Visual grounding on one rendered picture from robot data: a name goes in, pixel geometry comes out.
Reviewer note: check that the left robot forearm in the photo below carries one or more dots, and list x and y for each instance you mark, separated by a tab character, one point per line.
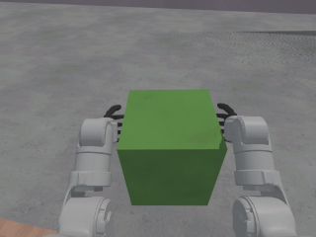
93	158

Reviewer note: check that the right robot forearm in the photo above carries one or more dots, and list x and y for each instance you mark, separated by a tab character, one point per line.
255	167

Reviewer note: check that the robot right hand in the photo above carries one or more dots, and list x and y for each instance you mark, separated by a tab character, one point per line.
225	116

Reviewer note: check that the robot left hand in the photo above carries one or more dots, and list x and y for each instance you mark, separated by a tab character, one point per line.
109	115

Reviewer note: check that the robot right upper arm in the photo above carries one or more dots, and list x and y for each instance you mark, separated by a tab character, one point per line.
262	216

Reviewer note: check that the carton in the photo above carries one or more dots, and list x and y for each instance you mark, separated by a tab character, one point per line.
171	147

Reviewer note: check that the robot left upper arm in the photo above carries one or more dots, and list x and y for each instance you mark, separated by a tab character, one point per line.
86	217

